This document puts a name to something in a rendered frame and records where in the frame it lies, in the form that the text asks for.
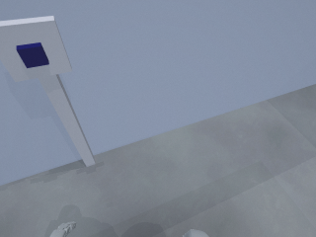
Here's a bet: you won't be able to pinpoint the panel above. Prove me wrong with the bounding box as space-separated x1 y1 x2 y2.
0 16 96 167

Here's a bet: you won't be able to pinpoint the button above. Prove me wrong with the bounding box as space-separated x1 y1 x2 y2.
16 42 49 68

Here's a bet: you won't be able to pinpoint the left robot hand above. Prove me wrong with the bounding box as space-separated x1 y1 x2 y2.
49 221 77 237

